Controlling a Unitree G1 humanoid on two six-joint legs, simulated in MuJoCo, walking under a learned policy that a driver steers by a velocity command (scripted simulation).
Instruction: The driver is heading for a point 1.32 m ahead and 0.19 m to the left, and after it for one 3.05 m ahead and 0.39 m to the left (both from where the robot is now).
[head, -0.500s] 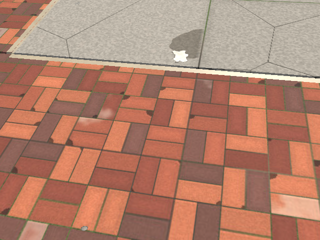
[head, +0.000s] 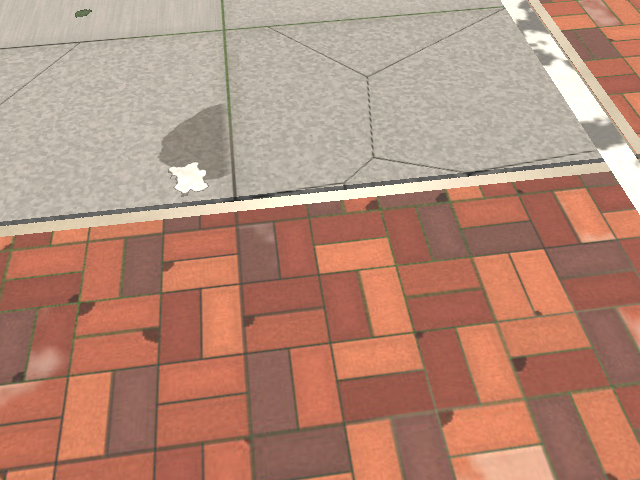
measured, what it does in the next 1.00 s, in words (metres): walks ahead: right foot, then left foot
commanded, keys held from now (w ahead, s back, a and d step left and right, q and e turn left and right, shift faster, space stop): w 0.76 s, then w+q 0.24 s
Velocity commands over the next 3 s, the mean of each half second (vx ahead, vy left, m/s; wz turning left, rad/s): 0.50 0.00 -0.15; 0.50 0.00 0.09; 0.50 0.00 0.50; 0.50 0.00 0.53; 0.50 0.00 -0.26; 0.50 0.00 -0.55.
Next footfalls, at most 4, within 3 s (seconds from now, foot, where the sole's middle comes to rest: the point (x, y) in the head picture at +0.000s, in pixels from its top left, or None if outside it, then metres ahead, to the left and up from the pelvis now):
0.26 right None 0.26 -0.16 -0.77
0.82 left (319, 416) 0.62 0.03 -0.77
1.32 right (393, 306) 0.90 -0.16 -0.77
1.84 left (250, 264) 1.04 0.20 -0.77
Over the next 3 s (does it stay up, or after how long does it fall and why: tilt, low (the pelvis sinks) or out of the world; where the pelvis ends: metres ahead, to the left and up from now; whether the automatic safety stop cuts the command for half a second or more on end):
stays up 1.54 0.38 0.00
